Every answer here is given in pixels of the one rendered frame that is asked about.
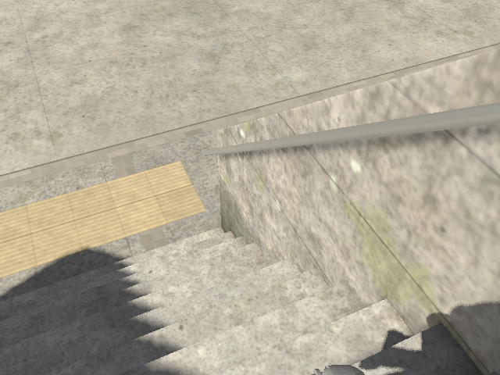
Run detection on stairs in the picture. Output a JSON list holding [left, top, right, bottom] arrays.
[[0, 227, 500, 375]]

